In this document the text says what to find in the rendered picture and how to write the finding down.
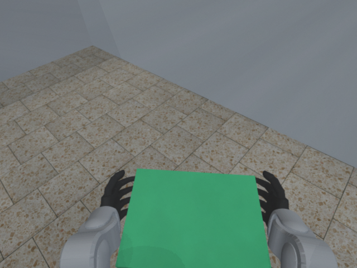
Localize right robot hand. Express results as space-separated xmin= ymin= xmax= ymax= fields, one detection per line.
xmin=255 ymin=171 xmax=289 ymax=226

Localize carton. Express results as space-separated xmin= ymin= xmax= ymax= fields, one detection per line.
xmin=115 ymin=169 xmax=271 ymax=268

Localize left robot hand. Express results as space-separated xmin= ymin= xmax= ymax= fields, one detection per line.
xmin=100 ymin=170 xmax=135 ymax=221

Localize right robot forearm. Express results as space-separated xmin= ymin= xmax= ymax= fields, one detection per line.
xmin=267 ymin=209 xmax=338 ymax=268

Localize left robot forearm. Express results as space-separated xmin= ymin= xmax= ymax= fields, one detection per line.
xmin=59 ymin=206 xmax=121 ymax=268

